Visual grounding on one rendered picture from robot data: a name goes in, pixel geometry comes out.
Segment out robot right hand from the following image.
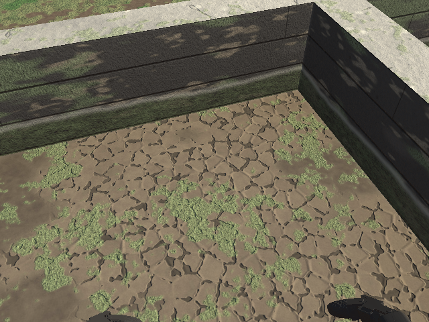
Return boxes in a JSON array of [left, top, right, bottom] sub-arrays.
[[327, 294, 411, 322]]

